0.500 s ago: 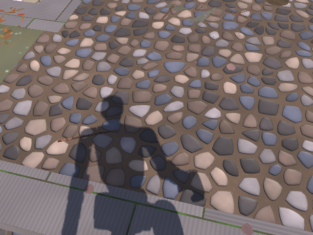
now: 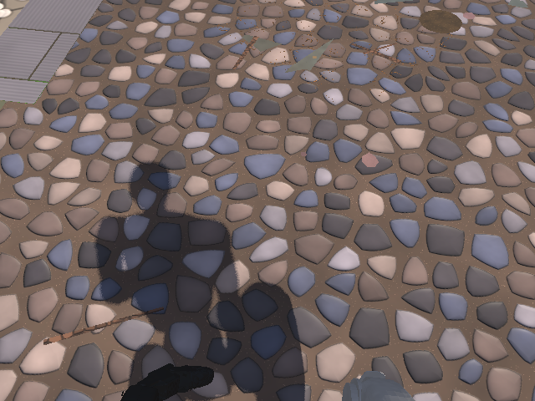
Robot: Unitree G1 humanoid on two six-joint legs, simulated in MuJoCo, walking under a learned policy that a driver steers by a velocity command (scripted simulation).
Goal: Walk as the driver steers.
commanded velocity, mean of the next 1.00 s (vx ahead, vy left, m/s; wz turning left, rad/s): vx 0.50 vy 0.00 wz -0.01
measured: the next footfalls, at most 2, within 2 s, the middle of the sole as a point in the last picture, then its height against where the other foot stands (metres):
right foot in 0.08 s outside the picture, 0.10 m higher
left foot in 0.72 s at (234, 333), level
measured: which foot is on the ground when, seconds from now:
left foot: down 0.00-0.10, up 0.12-0.70, down 0.72-1.00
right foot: up 0.00-0.06, down 0.08-0.72, up 0.74-1.00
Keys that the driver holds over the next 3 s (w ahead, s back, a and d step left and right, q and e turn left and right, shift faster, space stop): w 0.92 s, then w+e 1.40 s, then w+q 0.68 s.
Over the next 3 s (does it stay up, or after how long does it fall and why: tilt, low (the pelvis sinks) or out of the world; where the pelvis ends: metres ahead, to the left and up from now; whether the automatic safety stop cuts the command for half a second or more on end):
stays up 1.56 -0.48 0.10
